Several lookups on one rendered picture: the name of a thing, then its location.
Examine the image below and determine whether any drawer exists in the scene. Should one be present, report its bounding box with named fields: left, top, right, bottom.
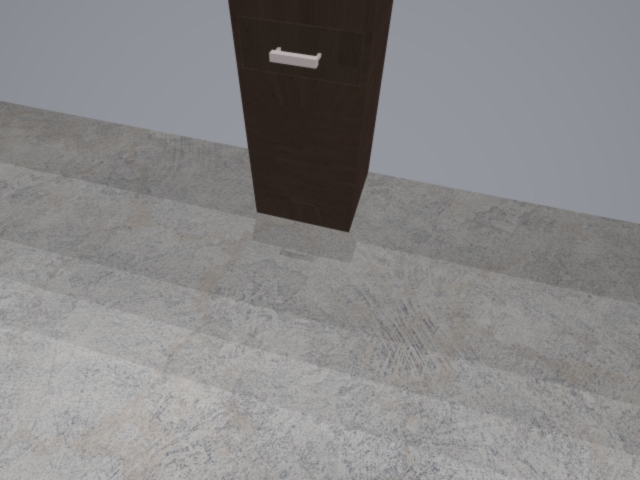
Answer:
left=238, top=16, right=366, bottom=85

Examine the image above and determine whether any handle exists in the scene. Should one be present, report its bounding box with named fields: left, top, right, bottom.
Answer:
left=269, top=47, right=321, bottom=69

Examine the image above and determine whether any cabinet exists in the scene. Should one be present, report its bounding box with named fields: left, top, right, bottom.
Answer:
left=228, top=0, right=393, bottom=232

